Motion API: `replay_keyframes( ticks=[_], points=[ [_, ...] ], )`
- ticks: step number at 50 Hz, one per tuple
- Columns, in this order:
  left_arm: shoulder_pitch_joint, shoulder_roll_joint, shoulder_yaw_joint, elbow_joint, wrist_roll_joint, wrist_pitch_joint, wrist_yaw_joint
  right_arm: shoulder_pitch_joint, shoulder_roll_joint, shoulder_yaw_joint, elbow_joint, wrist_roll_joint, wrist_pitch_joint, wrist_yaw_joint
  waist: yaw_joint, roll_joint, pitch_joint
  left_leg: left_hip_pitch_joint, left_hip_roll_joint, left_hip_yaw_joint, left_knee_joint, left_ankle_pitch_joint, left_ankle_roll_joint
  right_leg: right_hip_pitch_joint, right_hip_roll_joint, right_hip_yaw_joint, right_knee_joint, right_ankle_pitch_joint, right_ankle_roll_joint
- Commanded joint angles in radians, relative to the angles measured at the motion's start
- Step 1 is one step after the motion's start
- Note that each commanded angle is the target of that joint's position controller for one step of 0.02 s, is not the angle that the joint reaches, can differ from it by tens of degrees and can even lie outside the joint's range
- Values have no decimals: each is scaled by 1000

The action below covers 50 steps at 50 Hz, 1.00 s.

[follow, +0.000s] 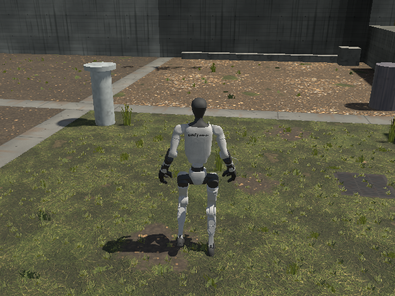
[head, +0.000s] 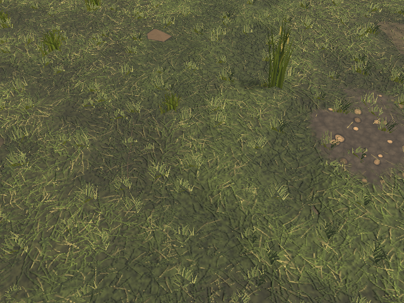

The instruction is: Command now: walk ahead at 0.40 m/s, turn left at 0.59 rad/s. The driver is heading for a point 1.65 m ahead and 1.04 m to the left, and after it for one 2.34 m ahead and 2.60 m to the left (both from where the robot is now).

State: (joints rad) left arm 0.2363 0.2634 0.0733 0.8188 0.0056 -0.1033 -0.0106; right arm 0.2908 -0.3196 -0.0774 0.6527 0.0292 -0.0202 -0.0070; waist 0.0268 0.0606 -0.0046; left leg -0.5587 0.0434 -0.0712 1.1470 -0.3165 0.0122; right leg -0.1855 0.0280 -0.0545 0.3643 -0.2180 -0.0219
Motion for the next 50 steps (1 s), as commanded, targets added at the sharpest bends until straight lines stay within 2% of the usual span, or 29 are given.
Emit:
replay_keyframes(
  ticks=[1, 3, 6, 9, 11, 12, 13, 14, 15, 16, 17, 18, 19, 20, 22, 24, 27, 29, 32, 34, 35, 36, 37, 38, 39, 41, 42, 46, 50],
  points=[
    [-34, 136, 26, -42, 0, -14, 9, -60, -38, -9, -114, -6, -8, 8, -8, -155, 54, -204, 61, -28, -56, 59, -26, 97, -279, 181, -181, 354, -163],
    [-55, 164, 32, -39, -2, -2, 18, -82, -25, -1, -129, -15, -8, 13, -15, -148, 41, -167, 54, 12, -177, 135, -41, 92, -267, 79, -155, 564, -157],
    [-55, 185, 31, -30, -11, 18, 30, -152, -5, 7, -141, -16, -11, 34, 10, -152, 20, -40, 23, 84, -388, 303, -31, 75, -230, -38, -123, 610, -123],
    [-30, 217, 37, -18, -30, 32, 34, -183, -31, -6, -161, -16, -5, 58, 9, -159, -2, 28, -7, 109, -500, 296, 7, 144, -255, -61, -51, 664, -101],
    [-39, 242, 47, -24, -46, 41, 40, -126, -78, -30, -156, -22, -1, 64, -34, -170, -42, 120, -54, 137, -552, 222, 52, 183, -266, -72, 80, 810, -81],
    [-46, 237, 46, -31, -51, 47, 41, -31, -112, -50, -132, -23, -1, 62, -88, -149, -85, 238, -85, 146, -617, 260, 81, 169, -246, -91, 220, 811, -60],
    [-29, 206, 35, -36, -43, 46, 39, 71, -155, -71, -107, -23, 1, 45, -141, -94, -138, 420, -93, 119, -688, 398, 119, 73, -194, -112, 426, 671, -18],
    [39, 95, 0, -65, 25, 47, 27, 87, -234, -79, -117, -22, 8, 17, -80, 159, -223, 690, 143, -184, -610, 865, 205, -215, -96, -116, 755, -129, 37],
    [122, 112, -16, -85, 21, 39, 11, 26, -277, -69, -175, -51, -4, 24, -31, 245, -417, 873, 376, -659, -684, 853, 442, -452, 52, 67, 1055, -527, 70],
    [40, 212, 8, -73, 0, 41, 3, 5, -196, -55, -188, -41, -5, 34, -100, 55, -427, 812, 310, -553, -730, 704, 390, -472, -16, 177, 1074, -415, 60],
    [-28, 209, 6, -101, -16, 47, 4, -42, -165, -43, -180, -30, -7, 35, -81, 24, -298, 692, 255, -433, -745, 614, 337, -496, -39, 158, 1021, -328, 53],
    [-37, 183, 2, -92, -6, 56, 16, -71, -146, -39, -170, -18, -3, 31, -49, -54, -205, 563, 200, -359, -763, 538, 287, -489, -73, 151, 945, -272, 60],
    [-42, 188, 4, -95, 0, 69, 26, -100, -136, -35, -171, -16, 3, 25, -27, -39, -156, 449, 172, -323, -783, 511, 269, -447, -89, 153, 875, -240, 65],
    [-30, 188, 5, -92, -2, 80, 27, -122, -140, -34, -174, -28, 8, 21, -1, -14, -135, 353, 145, -296, -805, 494, 258, -377, -86, 145, 837, -221, 67],
    [-8, 157, -2, -83, 3, 90, 33, -144, -149, -40, -173, -41, 10, 12, 13, 18, -139, 278, 117, -261, -812, 537, 258, -319, -62, 123, 742, -199, 85],
    [-32, 140, -8, -90, 6, 95, 42, -133, -158, -44, -162, -36, 16, -3, 3, 22, -154, 269, 107, -263, -806, 505, 256, -309, -48, 128, 652, -175, 102],
    [-76, 132, -11, -106, 2, 104, 42, -145, -160, -46, -161, -28, 33, -20, -12, 48, -153, 241, 81, -293, -813, 273, 228, -284, -33, 143, 545, -105, 108],
    [-102, 130, -10, -118, -2, 102, 38, -149, -156, -46, -160, -30, 43, -22, -23, 74, -133, 219, 68, -323, -819, 145, 211, -258, -21, 147, 475, -86, 103],
    [-113, 136, -5, -133, -7, 88, 27, -134, -151, -45, -156, -29, 52, -18, -36, 108, -120, 251, 69, -388, -793, 122, 196, -217, -3, 148, 356, -107, 84],
    [-69, 136, 2, -125, -8, 77, 18, -147, -143, -43, -157, -18, 59, -19, -8, 114, -117, 256, 51, -412, -745, 151, 168, -128, 3, 130, 180, -44, 55],
    [-35, 153, 12, -116, -3, 74, 16, -136, -127, -38, -152, -11, 62, -21, 6, 95, -112, 221, 15, -394, -700, 116, 131, -42, -31, 138, 62, 28, 31],
    [-8, 227, 31, -121, 17, 78, 21, -91, -74, -24, -151, -15, 64, -21, -15, -70, -128, 113, -71, -287, -512, -110, 67, 66, -240, 315, -21, 41, -43],
    [-36, 294, 47, -115, 46, 90, 22, -93, -86, -30, -186, -7, 54, -19, -51, -375, -55, -78, -220, -68, -304, -300, 10, 29, -416, 565, -92, 177, -204],
    [-83, 238, 35, -152, 51, 85, 25, -82, -172, -55, -166, -26, 44, -18, -38, -298, -48, -83, -140, -101, -92, -275, -27, -13, -446, 580, -91, 192, -251],
    [-135, 185, 21, -168, 39, 85, 33, -70, -195, -69, -138, -16, 49, -16, -55, -223, -38, -70, -127, -94, -13, -206, -39, -30, -385, 465, -68, 193, -210],
    [-175, 143, 10, -180, 6, 89, 43, -34, -148, -62, -102, -18, 73, -23, -59, -188, -14, -91, -111, -65, 92, -108, -77, -7, -297, 316, -46, 197, -157],
    [-166, 137, 5, -181, 4, 93, 48, -37, -120, -54, -102, -15, 79, -21, -54, -187, -7, -87, -104, -44, 114, -86, -90, -8, -276, 262, -49, 228, -160],
    [-76, 163, 17, -163, 13, 113, 59, -150, -75, -32, -152, -4, 75, -13, 19, -227, -24, -112, -54, 21, -73, -56, -122, 137, -283, 185, -46, 289, -188],
    [-83, 217, 41, -162, 2, 120, 47, -168, -56, -17, -170, -11, 73, 5, 29, -250, -61, 48, -18, 79, -281, -96, -105, 122, -323, 128, -32, 363, -197]
  ],
)
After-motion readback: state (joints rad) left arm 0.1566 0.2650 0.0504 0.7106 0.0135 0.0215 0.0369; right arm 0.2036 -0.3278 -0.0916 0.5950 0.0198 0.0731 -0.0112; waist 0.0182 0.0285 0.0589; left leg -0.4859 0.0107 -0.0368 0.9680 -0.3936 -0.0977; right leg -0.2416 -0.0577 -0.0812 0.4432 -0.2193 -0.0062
